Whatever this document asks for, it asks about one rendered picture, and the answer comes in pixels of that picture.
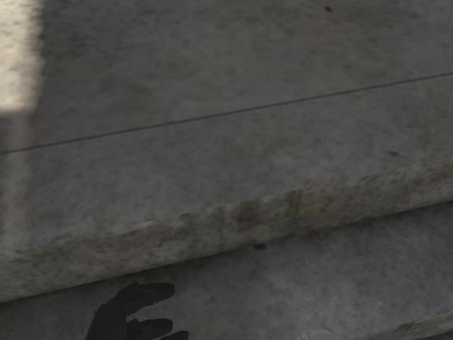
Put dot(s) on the stairs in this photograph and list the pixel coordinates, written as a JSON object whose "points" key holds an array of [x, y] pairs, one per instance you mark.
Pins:
{"points": [[368, 258]]}

